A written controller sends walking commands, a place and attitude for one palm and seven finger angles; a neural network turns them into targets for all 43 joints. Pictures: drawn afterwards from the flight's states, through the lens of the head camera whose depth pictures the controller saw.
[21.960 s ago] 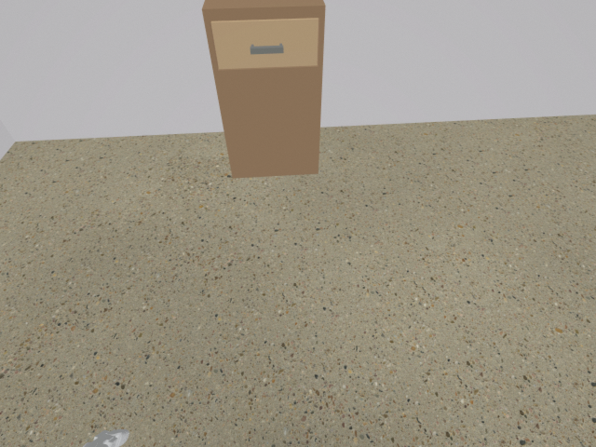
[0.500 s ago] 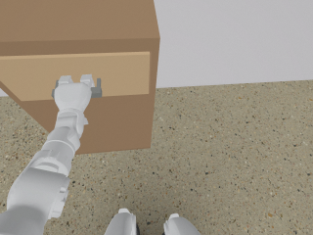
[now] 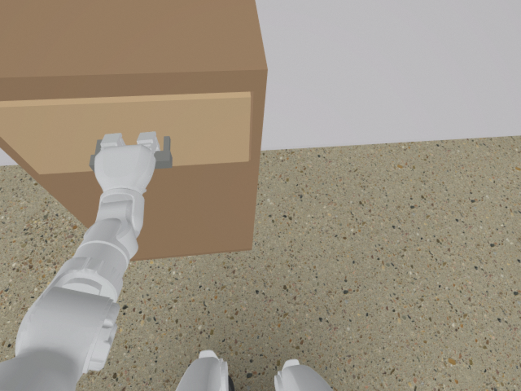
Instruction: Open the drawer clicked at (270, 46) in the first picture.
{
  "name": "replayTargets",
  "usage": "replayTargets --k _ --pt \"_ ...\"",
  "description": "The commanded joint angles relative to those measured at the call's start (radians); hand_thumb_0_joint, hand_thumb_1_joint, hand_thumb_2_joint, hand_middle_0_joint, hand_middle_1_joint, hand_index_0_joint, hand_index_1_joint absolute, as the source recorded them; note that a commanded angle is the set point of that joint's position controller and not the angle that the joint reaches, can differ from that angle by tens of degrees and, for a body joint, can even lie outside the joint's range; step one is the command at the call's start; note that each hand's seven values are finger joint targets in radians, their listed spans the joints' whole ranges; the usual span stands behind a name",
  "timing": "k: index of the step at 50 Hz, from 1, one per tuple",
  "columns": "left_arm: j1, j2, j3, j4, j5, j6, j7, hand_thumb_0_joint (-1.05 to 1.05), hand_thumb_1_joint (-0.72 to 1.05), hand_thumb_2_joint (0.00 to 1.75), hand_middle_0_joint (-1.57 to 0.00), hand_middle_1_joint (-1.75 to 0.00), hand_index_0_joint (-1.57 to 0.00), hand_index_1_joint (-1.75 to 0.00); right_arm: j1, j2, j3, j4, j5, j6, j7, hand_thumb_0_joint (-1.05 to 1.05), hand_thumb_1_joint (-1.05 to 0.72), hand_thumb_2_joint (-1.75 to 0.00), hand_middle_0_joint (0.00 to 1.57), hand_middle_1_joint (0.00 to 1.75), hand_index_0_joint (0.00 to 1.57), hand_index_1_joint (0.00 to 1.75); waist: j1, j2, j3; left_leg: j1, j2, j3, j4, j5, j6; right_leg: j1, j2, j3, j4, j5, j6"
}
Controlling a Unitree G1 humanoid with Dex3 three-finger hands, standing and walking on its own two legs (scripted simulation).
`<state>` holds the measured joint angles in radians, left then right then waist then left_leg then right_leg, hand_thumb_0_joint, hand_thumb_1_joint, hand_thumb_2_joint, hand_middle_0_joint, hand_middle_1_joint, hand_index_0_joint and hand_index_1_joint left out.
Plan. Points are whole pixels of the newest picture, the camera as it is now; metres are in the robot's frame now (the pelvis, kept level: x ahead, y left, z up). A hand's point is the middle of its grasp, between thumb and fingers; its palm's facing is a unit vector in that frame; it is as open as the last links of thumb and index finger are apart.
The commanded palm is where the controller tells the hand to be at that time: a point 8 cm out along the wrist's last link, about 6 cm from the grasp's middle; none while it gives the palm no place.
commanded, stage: pull the drawer open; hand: left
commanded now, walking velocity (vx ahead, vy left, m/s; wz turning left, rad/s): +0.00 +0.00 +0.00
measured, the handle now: (133, 152) +0.52 +0.20 -0.01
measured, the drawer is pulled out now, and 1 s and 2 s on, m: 0.01 0.11 0.24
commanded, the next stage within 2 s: none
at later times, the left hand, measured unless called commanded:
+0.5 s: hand (135, 205) +0.42 +0.19 -0.03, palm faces -0.03 -0.06 -1.00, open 5.5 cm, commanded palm +0.39 +0.19 +0.02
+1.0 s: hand (133, 237) +0.36 +0.19 -0.03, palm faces -0.02 -0.06 -1.00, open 5.5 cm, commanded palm +0.33 +0.19 +0.02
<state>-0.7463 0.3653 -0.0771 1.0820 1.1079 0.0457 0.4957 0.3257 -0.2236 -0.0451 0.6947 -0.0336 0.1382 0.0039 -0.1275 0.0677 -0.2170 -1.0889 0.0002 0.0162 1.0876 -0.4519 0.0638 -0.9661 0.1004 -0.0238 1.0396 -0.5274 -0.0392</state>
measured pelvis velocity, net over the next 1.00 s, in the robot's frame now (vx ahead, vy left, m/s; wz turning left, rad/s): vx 0.01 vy -0.01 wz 0.01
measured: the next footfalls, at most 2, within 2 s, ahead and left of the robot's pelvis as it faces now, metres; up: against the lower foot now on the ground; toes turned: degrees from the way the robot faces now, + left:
none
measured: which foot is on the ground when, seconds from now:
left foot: down 0.00-1.00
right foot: down 0.00-1.00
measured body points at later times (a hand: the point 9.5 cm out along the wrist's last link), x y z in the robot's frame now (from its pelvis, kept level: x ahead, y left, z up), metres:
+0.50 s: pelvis +0.01 +0.00 +0.01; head +0.10 +0.00 +0.45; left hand +0.42 +0.19 +0.02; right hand +0.07 -0.26 -0.12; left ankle +0.02 +0.08 -0.66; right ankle -0.03 -0.10 -0.66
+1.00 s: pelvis +0.01 -0.01 +0.02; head +0.08 -0.01 +0.46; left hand +0.36 +0.19 +0.02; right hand +0.12 -0.26 -0.11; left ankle +0.02 +0.08 -0.66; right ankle -0.03 -0.10 -0.66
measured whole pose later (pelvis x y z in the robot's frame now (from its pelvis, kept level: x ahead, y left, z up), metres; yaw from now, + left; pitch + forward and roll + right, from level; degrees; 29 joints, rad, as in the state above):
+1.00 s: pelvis +0.01 -0.01 +0.02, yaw +1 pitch +20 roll -2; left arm -0.30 0.26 -0.15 0.72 1.12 0.07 0.54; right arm 0.24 -0.22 -0.05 0.63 -0.02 0.18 0.00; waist -0.04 0.05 -0.22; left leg -0.91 -0.01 0.03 1.00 -0.45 0.06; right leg -0.80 0.09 -0.01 0.97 -0.53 -0.05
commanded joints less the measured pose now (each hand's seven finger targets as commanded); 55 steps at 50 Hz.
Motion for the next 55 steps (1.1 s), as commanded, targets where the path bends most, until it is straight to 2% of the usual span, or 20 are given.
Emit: replayTargets --k 1,3,6,10,11,15,16,28,29,31,33,34,37,41,42,45,48,51,53,55 --pt "-0.317 0.143 0.031 -0.137 -0.009 0.004 0.028 0.0 0.9 0.9 -0.4 -1.35 -0.4 -1.35 0.137 -0.166 -0.061 -0.056 0.002 -0.009 -0.015 0.0 -0.9 -0.9 0.2 0.3 0.2 0.3 -0.006 0.015 -0.415 0.479 0.004 -0.057 -0.078 0.423 -0.016 0.076 -0.005 0.005 -0.131 0.401 0.0" --pt "-0.281 0.17 0.059 -0.147 -0.01 0.001 0.028 0.0 0.9 0.9 -0.4 -1.35 -0.4 -1.35 0.13 -0.168 -0.061 -0.058 0.003 -0.006 -0.014 0.0 -0.9 -0.9 0.2 0.3 0.2 0.3 0.01 0.012 -0.44 0.491 0.006 -0.055 -0.08 0.44 -0.018 0.092 -0.006 0.009 -0.127 0.422 0.0" --pt "-0.223 0.127 0.032 -0.155 -0.022 0.005 0.02 0.0 0.9 0.9 -0.4 -1.35 -0.4 -1.35 0.123 -0.162 -0.061 -0.07 0.005 -0.002 -0.012 0.0 -0.9 -0.9 0.2 0.3 0.2 0.3 0.017 -0.003 -0.423 0.477 0.002 -0.041 -0.087 0.432 -0.015 0.13 -0.005 0.012 -0.139 0.443 0.0" --pt "-0.135 0.149 0.059 -0.192 -0.023 0.0 0.019 0.0 0.9 0.9 -0.4 -1.35 -0.4 -1.35 0.103 -0.161 -0.06 -0.085 0.01 0.007 -0.014 0.0 -0.9 -0.9 0.2 0.3 0.2 0.3 0.043 -0.028 -0.423 0.472 -0.001 -0.033 -0.1 0.446 -0.015 0.176 -0.007 0.021 -0.146 0.485 0.001" --pt "-0.125 0.114 0.031 -0.201 -0.023 0.0 0.02 0.0 0.9 0.9 -0.4 -1.35 -0.4 -1.35 0.101 -0.157 -0.062 -0.085 0.01 0.007 -0.013 0.0 -0.9 -0.9 0.2 0.3 0.2 0.3 0.038 -0.014 -0.409 0.479 -0.001 -0.032 -0.105 0.448 -0.014 0.177 -0.008 0.02 -0.151 0.488 -0.001" --pt "-0.07 0.104 0.036 -0.231 -0.018 -0.005 0.031 0.0 0.9 0.9 -0.4 -1.35 -0.4 -1.35 0.083 -0.154 -0.065 -0.092 0.012 0.014 -0.011 0.0 -0.9 -0.9 0.2 0.3 0.2 0.3 0.049 -0.033 -0.39 0.491 0.001 -0.033 -0.116 0.451 -0.015 0.177 -0.008 0.019 -0.159 0.48 -0.002" --pt "-0.045 0.099 0.034 -0.219 -0.016 0.0 0.034 0.0 0.9 0.9 -0.4 -1.35 -0.4 -1.35 0.078 -0.154 -0.065 -0.092 0.013 0.015 -0.012 0.0 -0.9 -0.9 0.2 0.3 0.2 0.3 0.048 -0.047 -0.351 0.478 0.0 -0.031 -0.12 0.437 -0.014 0.18 -0.007 0.019 -0.166 0.475 -0.003" --pt "-0.008 0.066 0.014 -0.292 0.0 0.017 0.061 0.0 0.9 0.9 -0.4 -1.35 -0.4 -1.35 0.029 -0.144 -0.065 -0.107 0.015 0.023 -0.015 0.0 -0.9 -0.9 0.2 0.3 0.2 0.3 0.057 -0.048 -0.353 0.499 -0.006 -0.029 -0.128 0.44 -0.015 0.192 -0.015 0.026 -0.167 0.485 -0.003" --pt "0.046 0.064 0.02 -0.289 -0.001 0.021 0.062 0.0 0.9 0.9 -0.4 -1.35 -0.4 -1.35 0.028 -0.143 -0.065 -0.117 0.015 0.024 -0.014 0.0 -0.9 -0.9 0.2 0.3 0.2 0.3 0.075 -0.036 -0.347 0.502 -0.01 -0.029 -0.133 0.437 -0.017 0.202 -0.013 0.023 -0.168 0.472 -0.009" --pt "0.058 0.038 -0.001 -0.312 -0.007 0.025 0.062 0.0 0.9 0.9 -0.4 -1.35 -0.4 -1.35 0.014 -0.139 -0.065 -0.122 0.016 0.025 -0.013 0.0 -0.9 -0.9 0.2 0.3 0.2 0.3 0.072 -0.036 -0.347 0.512 -0.008 -0.027 -0.135 0.442 -0.016 0.208 -0.013 0.024 -0.172 0.484 -0.008" --pt "0.091 0.052 0.015 -0.35 -0.009 0.023 0.06 0.0 0.9 0.9 -0.4 -1.35 -0.4 -1.35 0.003 -0.138 -0.064 -0.13 0.017 0.027 -0.013 0.0 -0.9 -0.9 0.2 0.3 0.2 0.3 0.083 -0.047 -0.374 0.524 -0.009 -0.026 -0.135 0.466 -0.016 0.229 -0.015 0.027 -0.17 0.513 -0.006" --pt "0.159 0.031 0.006 -0.345 -0.014 0.03 0.059 0.0 0.9 0.9 -0.4 -1.35 -0.4 -1.35 0.001 -0.137 -0.065 -0.14 0.016 0.027 -0.012 0.0 -0.9 -0.9 0.2 0.3 0.2 0.3 0.089 -0.059 -0.352 0.52 -0.011 -0.024 -0.14 0.464 -0.015 0.245 -0.013 0.025 -0.176 0.516 -0.008" --pt "0.182 0.019 -0.007 -0.386 -0.023 0.033 0.056 0.0 0.9 0.9 -0.4 -1.35 -0.4 -1.35 -0.02 -0.136 -0.061 -0.148 0.018 0.025 -0.013 0.0 -0.9 -0.9 0.2 0.3 0.2 0.3 0.083 -0.071 -0.329 0.506 -0.012 -0.026 -0.146 0.446 -0.013 0.253 -0.017 0.03 -0.185 0.518 -0.008" --pt "0.207 0.026 -0.007 -0.415 -0.017 0.032 0.06 0.0 0.9 0.9 -0.4 -1.35 -0.4 -1.35 -0.035 -0.134 -0.058 -0.151 0.02 0.02 -0.019 0.0 -0.9 -0.9 0.2 0.3 0.2 0.3 0.084 -0.074 -0.293 0.484 -0.016 -0.017 -0.151 0.389 -0.01 0.254 -0.019 0.036 -0.194 0.484 -0.006" --pt "0.228 0.06 0.024 -0.43 -0.019 0.032 0.061 0.0 0.9 0.9 -0.4 -1.35 -0.4 -1.35 -0.038 -0.136 -0.057 -0.156 0.018 0.019 -0.02 0.0 -0.9 -0.9 0.2 0.3 0.2 0.3 0.096 -0.08 -0.295 0.472 -0.019 -0.019 -0.151 0.391 -0.011 0.274 -0.02 0.04 -0.193 0.499 -0.009" --pt "0.23 0.022 -0.015 -0.455 -0.007 0.035 0.065 0.0 0.9 0.9 -0.4 -1.35 -0.4 -1.35 -0.057 -0.129 -0.053 -0.158 0.02 0.019 -0.022 0.0 -0.9 -0.9 0.2 0.3 0.2 0.3 0.089 -0.061 -0.285 0.486 -0.019 -0.02 -0.156 0.376 -0.013 0.246 -0.02 0.039 -0.194 0.47 -0.007" --pt "0.293 0.05 0.017 -0.476 -0.007 0.04 0.071 0.0 0.9 0.9 -0.4 -1.35 -0.4 -1.35 -0.069 -0.129 -0.052 -0.162 0.019 0.018 -0.022 0.0 -0.9 -0.9 0.2 0.3 0.2 0.3 0.11 -0.063 -0.302 0.492 -0.021 -0.016 -0.156 0.376 -0.013 0.264 -0.021 0.043 -0.193 0.469 -0.009" --pt "0.361 0.017 -0.01 -0.523 -0.013 0.045 0.071 0.0 0.9 0.9 -0.4 -1.35 -0.4 -1.35 -0.077 -0.126 -0.052 -0.177 0.02 0.012 -0.02 0.0 -0.9 -0.9 0.2 0.3 0.2 0.3 0.115 -0.053 -0.297 0.503 -0.022 -0.017 -0.159 0.391 -0.014 0.282 -0.019 0.041 -0.19 0.491 -0.013" --pt "0.396 0.04 0.014 -0.559 -0.019 0.042 0.07 0.0 0.9 0.9 -0.4 -1.35 -0.4 -1.35 -0.093 -0.126 -0.049 -0.18 0.021 0.011 -0.02 0.0 -0.9 -0.9 0.2 0.3 0.2 0.3 0.123 -0.079 -0.317 0.501 -0.022 -0.016 -0.156 0.402 -0.014 0.303 -0.021 0.048 -0.187 0.522 -0.008" --pt "0.446 0.021 -0.001 -0.577 -0.023 0.047 0.072 0.0 0.9 0.9 -0.4 -1.35 -0.4 -1.35 -0.106 -0.125 -0.048 -0.189 0.021 0.009 -0.019 0.0 -0.9 -0.9 0.2 0.3 0.2 0.3 0.119 -0.095 -0.291 0.491 -0.023 -0.016 -0.161 0.38 -0.014 0.307 -0.023 0.051 -0.195 0.516 -0.007"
